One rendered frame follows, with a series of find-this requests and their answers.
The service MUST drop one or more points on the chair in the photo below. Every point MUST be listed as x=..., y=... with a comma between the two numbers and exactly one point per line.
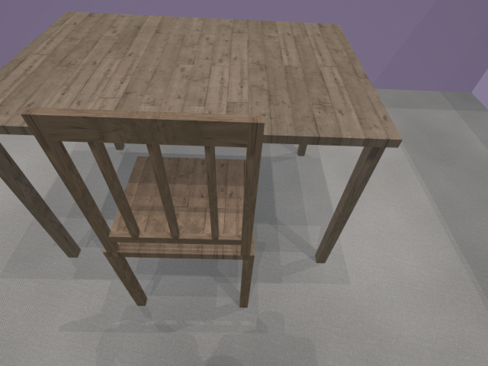
x=171, y=207

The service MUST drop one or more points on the table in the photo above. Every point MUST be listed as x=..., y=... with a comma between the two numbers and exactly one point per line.
x=305, y=78

